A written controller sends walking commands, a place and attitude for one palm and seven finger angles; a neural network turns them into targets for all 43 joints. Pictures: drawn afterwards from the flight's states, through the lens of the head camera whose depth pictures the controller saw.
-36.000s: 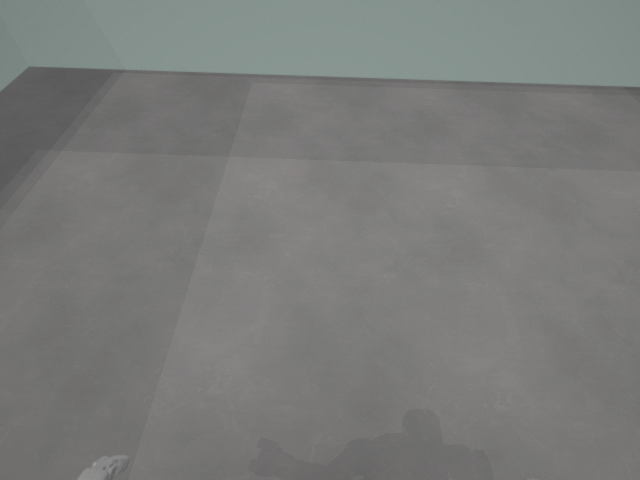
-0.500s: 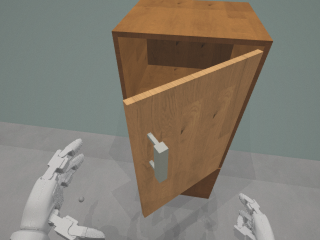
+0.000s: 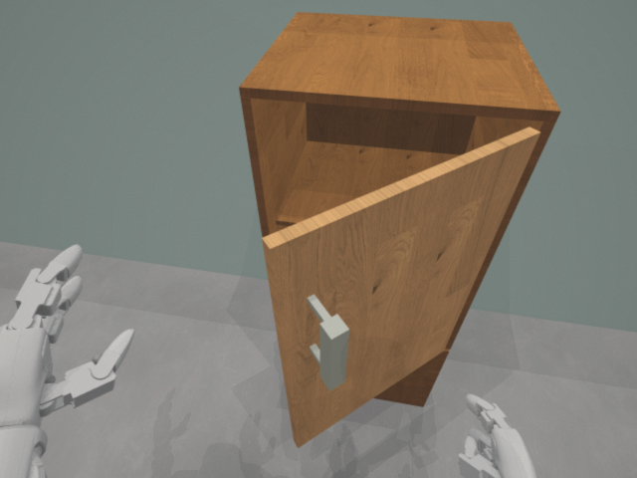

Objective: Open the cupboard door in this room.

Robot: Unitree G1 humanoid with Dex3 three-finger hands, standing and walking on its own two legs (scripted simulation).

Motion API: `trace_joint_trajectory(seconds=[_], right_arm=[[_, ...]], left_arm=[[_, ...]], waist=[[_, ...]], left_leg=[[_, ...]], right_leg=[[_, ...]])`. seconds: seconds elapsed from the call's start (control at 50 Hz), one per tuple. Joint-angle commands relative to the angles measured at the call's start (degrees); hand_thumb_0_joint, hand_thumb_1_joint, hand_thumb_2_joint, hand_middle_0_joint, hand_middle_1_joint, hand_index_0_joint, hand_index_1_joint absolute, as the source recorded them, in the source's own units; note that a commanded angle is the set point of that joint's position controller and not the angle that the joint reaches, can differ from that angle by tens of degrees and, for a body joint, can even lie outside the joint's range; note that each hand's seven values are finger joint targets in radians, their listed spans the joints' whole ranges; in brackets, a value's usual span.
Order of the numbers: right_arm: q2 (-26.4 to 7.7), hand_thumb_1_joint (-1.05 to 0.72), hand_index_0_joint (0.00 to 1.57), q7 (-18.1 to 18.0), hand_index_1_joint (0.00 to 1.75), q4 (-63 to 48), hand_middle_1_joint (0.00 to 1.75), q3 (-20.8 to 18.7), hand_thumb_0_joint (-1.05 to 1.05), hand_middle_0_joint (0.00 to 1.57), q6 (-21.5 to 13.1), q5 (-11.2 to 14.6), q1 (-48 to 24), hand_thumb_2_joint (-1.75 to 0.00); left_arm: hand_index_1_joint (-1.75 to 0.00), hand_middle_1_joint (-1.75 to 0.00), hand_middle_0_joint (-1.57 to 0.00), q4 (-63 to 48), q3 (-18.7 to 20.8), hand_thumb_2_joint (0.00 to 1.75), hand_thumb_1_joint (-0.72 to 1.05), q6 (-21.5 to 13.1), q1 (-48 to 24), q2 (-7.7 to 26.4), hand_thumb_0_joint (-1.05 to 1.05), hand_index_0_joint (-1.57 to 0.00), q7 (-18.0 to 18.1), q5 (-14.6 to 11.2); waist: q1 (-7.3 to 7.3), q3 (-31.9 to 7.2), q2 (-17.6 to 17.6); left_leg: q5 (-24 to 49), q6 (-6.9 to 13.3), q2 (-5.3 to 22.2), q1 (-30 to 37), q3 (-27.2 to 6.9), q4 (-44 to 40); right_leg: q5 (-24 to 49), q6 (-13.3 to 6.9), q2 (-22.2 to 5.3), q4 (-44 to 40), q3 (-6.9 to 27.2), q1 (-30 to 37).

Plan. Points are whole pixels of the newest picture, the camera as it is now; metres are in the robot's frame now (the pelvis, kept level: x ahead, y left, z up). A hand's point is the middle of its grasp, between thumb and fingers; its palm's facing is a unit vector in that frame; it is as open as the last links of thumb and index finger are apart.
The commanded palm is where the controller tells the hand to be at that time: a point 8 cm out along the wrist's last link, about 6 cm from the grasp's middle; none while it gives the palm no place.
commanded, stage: draw the hand back to the body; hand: left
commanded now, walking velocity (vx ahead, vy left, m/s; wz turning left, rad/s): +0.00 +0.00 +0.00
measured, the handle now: (324, 342) +0.28 +0.03 +0.04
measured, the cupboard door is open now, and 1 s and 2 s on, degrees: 42 42 42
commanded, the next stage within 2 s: step back with the hand held close in 0.48 s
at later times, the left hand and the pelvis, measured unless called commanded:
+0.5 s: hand (88, 354) +0.18 +0.24 +0.15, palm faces +0.42 -0.82 -0.39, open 7.4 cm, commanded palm +0.13 +0.28 +0.17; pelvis -0.01 -0.02 +0.00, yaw +0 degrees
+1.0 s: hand (80, 375) +0.16 +0.24 +0.15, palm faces +0.35 -0.80 -0.49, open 7.4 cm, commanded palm +0.10 +0.28 +0.18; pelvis -0.04 -0.01 +0.00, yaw -1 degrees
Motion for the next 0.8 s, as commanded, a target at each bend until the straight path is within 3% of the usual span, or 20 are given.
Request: trace_joint_trajectory(seconds=[0.0, 0.08, 0.1, 0.14, 0.2, 0.26, 0.32, 0.38, 0.5, 0.56, 0.58, 0.6, 0.62, 0.66, 0.68, 0.76, 0.78], right_arm=[[-6.95, -0.9, 0.2, -0.45, 0.3, -8.73, 0.3, -2.7, 0.0, 0.2, -2.91, -0.01, -6.75, -0.9], [-7.2, -0.9, 0.2, -0.29, 0.3, -8.01, 0.3, -2.97, 0.0, 0.2, -2.82, 0.15, -7.21, -0.9], [-6.97, -0.9, 0.2, -0.16, 0.3, -7.97, 0.3, -2.88, 0.0, 0.2, -2.76, 0.11, -7.02, -0.9], [-7.25, -0.9, 0.2, 0.17, 0.3, -8.07, 0.3, -3.19, 0.0, 0.2, -2.49, 0.17, -7.11, -0.9], [-7.5, -0.9, 0.2, 0.31, 0.3, -8.19, 0.3, -3.44, 0.0, 0.2, -2.35, 0.12, -7.28, -0.9], [-7.19, -0.9, 0.2, 0.13, 0.3, -8.24, 0.3, -3.38, 0.0, 0.2, -2.26, 0.24, -7.71, -0.9], [-6.97, -0.9, 0.2, -0.18, 0.3, -8.02, 0.3, -3.11, 0.0, 0.2, -2.59, 0.32, -8.0, -0.9], [-6.9, -0.9, 0.2, -0.46, 0.3, -7.83, 0.3, -3.11, 0.0, 0.2, -2.74, 0.39, -8.48, -0.9], [-6.77, -0.9, 0.2, -0.59, 0.3, -7.43, 0.3, -3.08, 0.0, 0.2, -3.14, 0.33, -8.46, -0.9], [-6.51, -0.9, 0.2, -0.7, 0.3, -7.29, 0.3, -3.14, 0.0, 0.2, -3.13, 0.42, -8.78, -0.9], [-6.99, -0.9, 0.2, -0.86, 0.3, -6.82, 0.3, -3.21, 0.0, 0.2, -3.2, 0.44, -9.03, -0.9], [-8.25, -0.9, 0.2, -0.91, 0.3, -8.46, 0.3, -3.94, 0.0, 0.2, -2.31, 0.94, -7.34, -0.9], [-7.6, -0.9, 0.2, -0.98, 0.3, -7.27, 0.3, -3.98, 0.0, 0.2, -1.65, 0.53, -7.26, -0.9], [-7.89, -0.9, 0.2, -0.55, 0.3, -7.77, 0.3, -4.22, 0.0, 0.2, -0.51, 0.41, -7.2, -0.9], [-8.09, -0.9, 0.2, -0.67, 0.3, -7.84, 0.3, -4.45, 0.0, 0.2, -0.41, 0.26, -7.42, -0.9], [-8.3, -0.9, 0.2, -0.75, 0.3, -9.25, 0.3, -5.09, 0.0, 0.2, 0.98, 0.52, -7.05, -0.9], [-8.47, -0.9, 0.2, -1.04, 0.3, -9.09, 0.3, -5.24, 0.0, 0.2, 1.25, 0.43, -7.36, -0.9]], left_arm=[[-0.3, -0.3, -0.19, -12.04, 9.81, 0.84, 0.76, -4.14, -5.55, 10.63, 0.0, -0.19, 1.18, -0.41], [-0.3, -0.3, -0.2, -11.16, 12.41, 0.9, 0.9, -4.28, -7.76, 12.44, 0.0, -0.2, 1.16, -0.74], [-0.3, -0.3, -0.2, -9.77, 10.66, 0.9, 0.9, -4.23, -6.93, 10.23, 0.0, -0.2, 0.88, -0.87], [-0.3, -0.3, -0.2, -8.6, 9.5, 0.9, 0.9, -4.02, -5.75, 9.02, 0.0, -0.2, 0.44, -1.04], [-0.3, -0.3, -0.2, -10.1, 9.97, 0.9, 0.9, -4.32, -6.35, 10.04, 0.0, -0.2, 0.36, -0.84], [-0.3, -0.3, -0.2, -10.25, 10.69, 0.9, 0.9, -4.46, -6.57, 10.84, 0.0, -0.2, 0.47, -0.95], [-0.3, -0.3, -0.2, -10.98, 11.39, 0.9, 0.9, -4.74, -7.52, 11.66, 0.0, -0.2, 0.69, -0.94], [-0.3, -0.3, -0.2, -9.74, 11.6, 0.9, 0.9, -4.64, -7.36, 11.74, 0.0, -0.2, 0.71, -1.14], [-0.3, -0.3, -0.2, -9.96, 10.73, 0.9, 0.9, -5.17, -7.79, 10.93, 0.0, -0.2, 0.77, -1.16], [-0.3, -0.3, -0.2, -8.24, 10.55, 0.9, 0.9, -5.21, -7.31, 10.51, 0.0, -0.2, 0.73, -1.36], [-0.3, -0.3, -0.2, -9.19, 11.02, 0.9, 0.9, -5.42, -11.88, 11.96, 0.0, -0.2, 0.9, -1.08], [-0.3, -0.3, -0.2, -11.27, 19.13, 0.9, 0.9, -7.43, -16.33, 19.33, 0.0, -0.2, 1.4, -0.74], [-0.3, -0.3, -0.2, -6.19, 15.28, 0.9, 0.9, -7.68, -11.12, 14.17, 0.0, -0.2, 0.74, -0.82], [-0.3, -0.3, -0.2, -5.46, 11.96, 0.9, 0.9, -8.01, -6.8, 10.91, 0.0, -0.2, 0.31, -0.44], [-0.3, -0.3, -0.2, -7.67, 12.03, 0.9, 0.9, -8.67, -6.89, 11.31, 0.0, -0.2, 0.37, -0.28], [-0.3, -0.3, -0.2, -9.84, 13.18, 0.9, 0.9, -8.55, -3.03, 12.6, 0.0, -0.2, 1.09, -0.1], [-0.3, -0.3, -0.2, -9.96, 14.52, 0.9, 0.9, -8.58, -2.76, 14.03, 0.0, -0.2, 1.44, -0.12]], waist=[[-0.14, -5.26, 2.69], [-0.01, -4.79, 3.0], [-0.3, -3.57, 1.58], [-0.39, -3.48, 0.35], [-0.23, -5.25, 0.29], [-0.2, -4.44, 0.16], [-0.05, -4.25, 2.37], [0.0, -2.4, 0.53], [-0.34, -2.17, 1.49], [-0.42, -0.73, -1.12], [-0.65, -1.28, -0.17], [-2.28, 1.99, -1.66], [-2.77, 0.88, -3.55], [-3.05, -0.26, -3.07], [-2.92, -1.96, -0.04], [-2.94, -6.0, -1.67], [-2.8, -6.14, -0.13]], left_leg=[[22.02, -4.82, 5.88, 4.1, -5.53, -4.69], [22.49, -4.76, 5.95, 4.45, -5.37, -5.0], [22.71, -4.71, 5.84, 4.45, -5.28, -5.11], [21.67, -4.42, 5.97, 4.92, -5.01, -5.34], [22.59, -4.16, 5.7, 4.91, -4.75, -5.13], [18.72, -3.67, 5.32, 4.11, -4.22, -5.47], [17.05, -3.7, 5.08, 3.89, -4.42, -5.82], [14.92, -3.42, 5.04, 3.22, -4.35, -6.15], [12.52, -3.07, 4.64, 3.4, -3.92, -6.19], [10.36, -2.69, 4.54, 3.28, -3.61, -6.21], [10.32, -2.64, 4.5, 3.57, -3.71, -6.17], [6.95, -0.97, 5.73, -0.01, -6.16, -4.04], [6.92, -0.94, 5.24, 1.27, -6.1, -2.22], [8.85, -1.05, 5.37, 1.8, -5.51, -1.25], [11.3, -1.22, 5.64, 1.9, -5.42, -1.65], [16.71, -1.43, 7.2, 0.36, -5.76, -2.12], [17.45, -1.5, 7.28, -0.36, -5.89, -2.35]], right_leg=[[14.02, -0.91, -1.35, -2.65, 1.6, 0.68], [14.53, -0.99, -1.22, -3.41, 1.64, 1.07], [14.61, -0.83, -1.27, -3.56, 1.44, 0.53], [13.99, -0.6, -1.22, -3.85, 1.49, 0.01], [15.68, -0.61, -1.4, -3.78, 1.7, 1.59], [14.49, -0.57, -1.34, -4.27, 1.92, 1.35], [13.57, -0.75, -1.43, -4.39, 2.01, 1.67], [12.53, -0.76, -1.33, -5.15, 1.97, 1.1], [11.26, -0.61, -1.61, -5.78, 2.45, 0.82], [9.3, -0.35, -1.57, -6.77, 2.76, -0.37], [9.29, -0.51, -1.66, -6.98, 2.87, -0.16], [10.48, 0.12, -4.73, -9.34, 9.11, -4.62], [10.6, -0.09, -6.24, -10.0, 9.78, -5.33], [12.15, 0.55, -6.9, -9.46, 9.52, -6.52], [15.09, 0.32, -7.01, -7.97, 8.38, -5.28], [18.96, 1.07, -6.29, -3.83, 7.37, -2.91], [19.91, 0.65, -6.58, -3.12, 7.17, -2.56]])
